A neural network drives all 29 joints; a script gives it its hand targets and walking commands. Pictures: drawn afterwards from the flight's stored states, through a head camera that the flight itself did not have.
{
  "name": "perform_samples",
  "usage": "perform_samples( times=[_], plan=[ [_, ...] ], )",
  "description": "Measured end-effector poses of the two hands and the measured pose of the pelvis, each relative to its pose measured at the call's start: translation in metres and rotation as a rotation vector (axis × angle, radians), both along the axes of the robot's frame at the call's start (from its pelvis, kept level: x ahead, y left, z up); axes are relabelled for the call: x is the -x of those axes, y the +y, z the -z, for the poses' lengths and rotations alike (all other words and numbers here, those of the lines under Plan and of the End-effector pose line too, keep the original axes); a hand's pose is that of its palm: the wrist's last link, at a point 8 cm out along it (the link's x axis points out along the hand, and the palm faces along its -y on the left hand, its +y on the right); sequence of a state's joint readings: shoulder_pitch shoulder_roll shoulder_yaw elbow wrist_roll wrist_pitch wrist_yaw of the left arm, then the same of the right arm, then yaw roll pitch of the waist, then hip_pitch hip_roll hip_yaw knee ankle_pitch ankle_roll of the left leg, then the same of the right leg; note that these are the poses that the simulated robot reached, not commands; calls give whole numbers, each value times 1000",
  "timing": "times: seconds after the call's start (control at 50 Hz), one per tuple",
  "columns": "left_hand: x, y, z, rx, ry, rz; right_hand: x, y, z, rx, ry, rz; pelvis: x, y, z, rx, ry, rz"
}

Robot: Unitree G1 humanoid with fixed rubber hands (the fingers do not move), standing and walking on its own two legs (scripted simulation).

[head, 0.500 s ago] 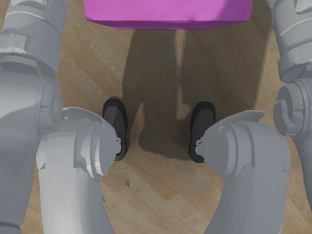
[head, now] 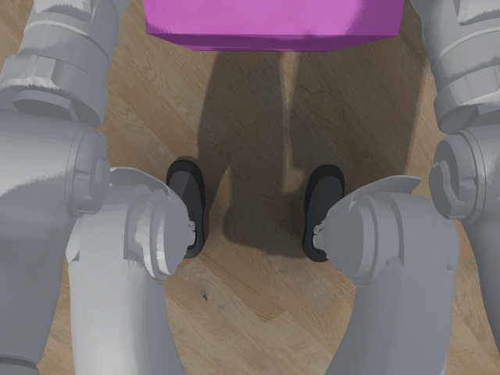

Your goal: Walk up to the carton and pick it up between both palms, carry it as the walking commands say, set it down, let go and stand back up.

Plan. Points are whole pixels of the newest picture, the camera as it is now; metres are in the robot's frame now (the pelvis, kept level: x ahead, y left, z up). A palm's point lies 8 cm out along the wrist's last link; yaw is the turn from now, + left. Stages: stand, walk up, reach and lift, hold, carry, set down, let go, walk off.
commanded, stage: reach and lift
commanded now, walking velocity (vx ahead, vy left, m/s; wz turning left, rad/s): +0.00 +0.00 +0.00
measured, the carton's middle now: out of the picture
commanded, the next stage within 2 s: none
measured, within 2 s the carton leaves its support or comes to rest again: leaves its support in 1.04 s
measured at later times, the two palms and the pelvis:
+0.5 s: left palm out of the picture +0.56 +0.16 -0.19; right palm out of the picture +0.57 -0.16 -0.18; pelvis +0.00 +0.00 +0.01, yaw +0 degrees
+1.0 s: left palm out of the picture +0.57 +0.16 -0.18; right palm out of the picture +0.57 -0.15 -0.18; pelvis +0.00 +0.00 -0.01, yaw +0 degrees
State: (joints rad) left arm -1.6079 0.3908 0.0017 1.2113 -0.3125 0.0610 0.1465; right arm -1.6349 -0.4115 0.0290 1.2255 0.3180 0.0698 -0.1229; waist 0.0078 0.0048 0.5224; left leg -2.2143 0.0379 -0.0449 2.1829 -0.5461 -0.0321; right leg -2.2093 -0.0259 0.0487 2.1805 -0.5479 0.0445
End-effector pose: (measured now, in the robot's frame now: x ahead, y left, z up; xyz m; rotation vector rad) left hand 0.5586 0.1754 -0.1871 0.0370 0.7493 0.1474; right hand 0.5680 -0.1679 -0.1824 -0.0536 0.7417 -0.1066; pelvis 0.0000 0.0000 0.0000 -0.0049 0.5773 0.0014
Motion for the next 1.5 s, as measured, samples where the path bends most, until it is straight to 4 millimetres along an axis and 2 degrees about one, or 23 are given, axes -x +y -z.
perform_samples(
  times=[0.12,0.46,0.78,0.94,1.08,1.2,1.38,1.5],
  plan=[
    [-4,-12,1,14,-4,23,-1,13,3,-9,0,-8,1,2,0,5,10,-14],
    [-4,-14,-1,-24,1,27,-2,13,1,-7,-2,-12,-2,1,-7,2,16,-10],
    [-6,-11,0,27,14,47,-4,10,2,-40,10,-41,0,-1,15,-5,-20,3],
    [-8,-11,-3,6,26,57,-4,11,0,-27,18,-41,0,0,13,-1,-18,-2],
    [-5,-10,-13,-24,42,41,-2,18,-13,9,33,-13,-4,1,1,-3,-26,6],
    [-1,-7,-35,-24,30,37,0,20,-35,12,19,-22,-2,5,-10,4,-51,8],
    [-9,-11,-66,-15,-13,38,-3,17,-66,4,-23,2,7,8,-24,11,-55,6],
    [-10,-12,-75,-7,-16,27,-7,15,-77,-8,-26,7,7,7,-32,7,-46,7]
  ],
)
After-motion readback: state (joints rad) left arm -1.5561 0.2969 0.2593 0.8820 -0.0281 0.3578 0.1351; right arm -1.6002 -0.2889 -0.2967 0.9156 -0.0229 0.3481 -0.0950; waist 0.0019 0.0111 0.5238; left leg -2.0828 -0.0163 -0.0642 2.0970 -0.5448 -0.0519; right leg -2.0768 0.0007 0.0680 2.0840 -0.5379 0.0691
